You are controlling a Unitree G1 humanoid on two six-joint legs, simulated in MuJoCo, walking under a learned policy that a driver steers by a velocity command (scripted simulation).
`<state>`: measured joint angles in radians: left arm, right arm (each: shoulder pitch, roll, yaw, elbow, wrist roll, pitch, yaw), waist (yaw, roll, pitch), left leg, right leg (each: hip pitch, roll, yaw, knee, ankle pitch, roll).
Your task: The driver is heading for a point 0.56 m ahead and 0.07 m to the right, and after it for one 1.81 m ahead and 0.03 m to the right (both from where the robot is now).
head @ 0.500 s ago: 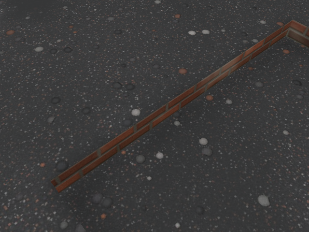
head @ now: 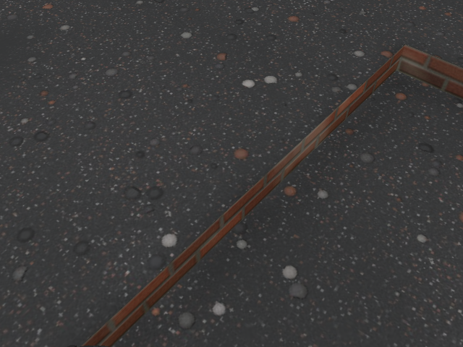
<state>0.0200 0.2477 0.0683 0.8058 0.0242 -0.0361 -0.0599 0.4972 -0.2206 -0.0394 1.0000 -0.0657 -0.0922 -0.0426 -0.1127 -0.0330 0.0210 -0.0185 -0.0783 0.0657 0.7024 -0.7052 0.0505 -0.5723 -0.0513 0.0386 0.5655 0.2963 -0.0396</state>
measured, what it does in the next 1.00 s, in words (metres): goes down: right foot 0.15 m lower, then left foot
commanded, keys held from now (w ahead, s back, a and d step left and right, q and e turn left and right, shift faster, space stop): w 1.00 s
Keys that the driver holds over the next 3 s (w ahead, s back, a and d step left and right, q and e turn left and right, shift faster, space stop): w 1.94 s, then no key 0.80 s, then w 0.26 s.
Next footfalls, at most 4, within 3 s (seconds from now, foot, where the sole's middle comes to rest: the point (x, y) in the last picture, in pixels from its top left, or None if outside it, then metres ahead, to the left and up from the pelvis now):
0.10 right None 0.25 -0.13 -0.87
0.52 left None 0.50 0.08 -0.87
1.08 right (252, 278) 0.73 -0.11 -0.87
1.64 left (196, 186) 1.02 0.04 -0.72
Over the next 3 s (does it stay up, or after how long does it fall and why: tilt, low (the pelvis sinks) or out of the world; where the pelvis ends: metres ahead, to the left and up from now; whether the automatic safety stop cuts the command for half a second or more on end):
stays up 1.31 0.00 0.06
